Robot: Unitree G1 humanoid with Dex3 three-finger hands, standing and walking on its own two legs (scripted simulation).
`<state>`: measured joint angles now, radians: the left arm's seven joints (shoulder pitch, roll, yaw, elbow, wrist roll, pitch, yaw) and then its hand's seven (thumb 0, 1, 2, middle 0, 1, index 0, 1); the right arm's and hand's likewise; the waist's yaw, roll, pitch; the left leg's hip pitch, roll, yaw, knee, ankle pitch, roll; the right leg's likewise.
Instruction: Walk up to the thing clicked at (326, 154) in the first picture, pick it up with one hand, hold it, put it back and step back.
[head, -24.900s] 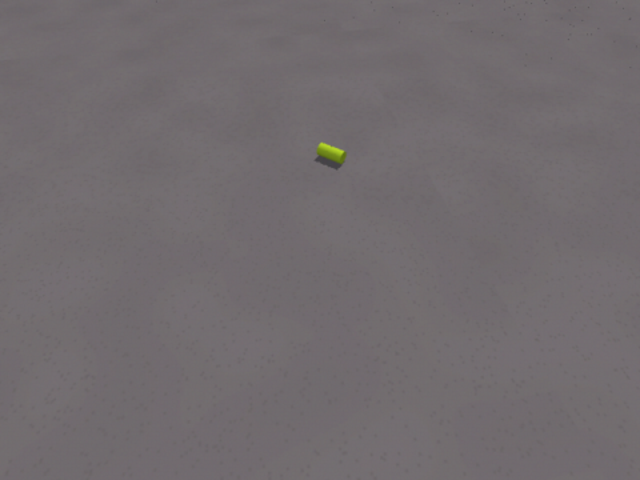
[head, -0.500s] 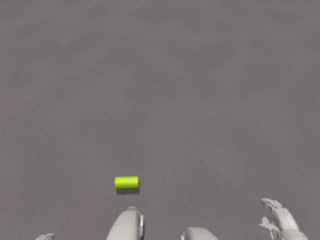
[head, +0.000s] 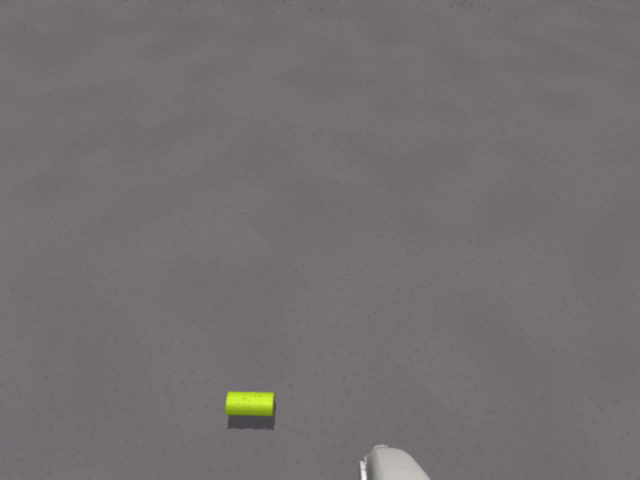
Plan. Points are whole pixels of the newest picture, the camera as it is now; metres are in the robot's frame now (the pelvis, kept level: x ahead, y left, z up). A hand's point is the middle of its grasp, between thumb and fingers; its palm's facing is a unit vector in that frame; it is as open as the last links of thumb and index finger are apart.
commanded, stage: walk up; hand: left
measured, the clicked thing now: (250, 403) +0.42 +0.18 -0.74
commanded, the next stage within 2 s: stand in 0.12 s
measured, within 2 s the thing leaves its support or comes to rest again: neither
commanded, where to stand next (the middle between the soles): +0.04 +0.01 m, yaw +0 degrees
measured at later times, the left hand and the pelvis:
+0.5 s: hand out of the picture +0.10 +0.23 -0.16, palm faces +0.01 -0.95 -0.31, open 7.4 cm; pelvis +0.02 -0.02 +0.00, yaw +2 degrees
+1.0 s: hand out of the picture +0.14 +0.22 -0.14, palm faces +0.04 -0.94 -0.35, open 7.4 cm; pelvis +0.06 -0.03 +0.01, yaw +3 degrees
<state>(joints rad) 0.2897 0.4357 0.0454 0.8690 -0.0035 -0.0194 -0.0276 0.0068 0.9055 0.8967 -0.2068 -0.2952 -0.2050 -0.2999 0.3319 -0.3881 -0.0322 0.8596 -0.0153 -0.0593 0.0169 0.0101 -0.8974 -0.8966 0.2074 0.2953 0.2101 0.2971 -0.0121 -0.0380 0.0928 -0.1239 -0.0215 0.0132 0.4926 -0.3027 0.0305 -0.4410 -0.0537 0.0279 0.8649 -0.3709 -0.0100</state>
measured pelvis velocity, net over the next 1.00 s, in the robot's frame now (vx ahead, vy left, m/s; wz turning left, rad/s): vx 0.06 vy -0.03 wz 0.05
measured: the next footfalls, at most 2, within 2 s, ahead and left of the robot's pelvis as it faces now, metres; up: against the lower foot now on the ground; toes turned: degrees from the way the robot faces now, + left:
right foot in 0.12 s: +0.15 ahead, -0.14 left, +0.00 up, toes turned +0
right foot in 1.84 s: -0.15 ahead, -0.13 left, +0.00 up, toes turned +2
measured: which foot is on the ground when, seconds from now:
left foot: down 0.00-1.00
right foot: up 0.00-0.10, down 0.12-1.00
